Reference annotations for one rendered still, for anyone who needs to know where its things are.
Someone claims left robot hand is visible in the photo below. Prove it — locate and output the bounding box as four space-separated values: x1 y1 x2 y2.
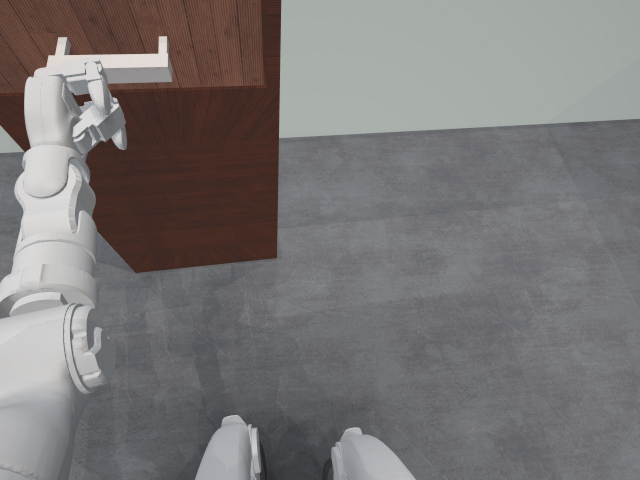
24 57 127 162

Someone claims robot left forearm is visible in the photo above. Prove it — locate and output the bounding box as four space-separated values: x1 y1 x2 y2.
0 145 99 319

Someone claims cabinet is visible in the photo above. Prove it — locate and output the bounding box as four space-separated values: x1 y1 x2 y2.
0 0 281 273

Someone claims robot left upper arm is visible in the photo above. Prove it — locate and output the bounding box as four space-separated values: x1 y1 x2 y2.
0 303 115 480

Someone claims drawer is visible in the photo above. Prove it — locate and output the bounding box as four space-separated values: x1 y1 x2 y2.
0 0 264 93

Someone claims handle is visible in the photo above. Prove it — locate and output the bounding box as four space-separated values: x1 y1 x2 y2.
46 36 172 84

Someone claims right robot shin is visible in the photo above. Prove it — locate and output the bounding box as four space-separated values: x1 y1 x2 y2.
333 427 362 480

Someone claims left robot thigh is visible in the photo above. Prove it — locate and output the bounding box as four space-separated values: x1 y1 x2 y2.
195 423 261 480

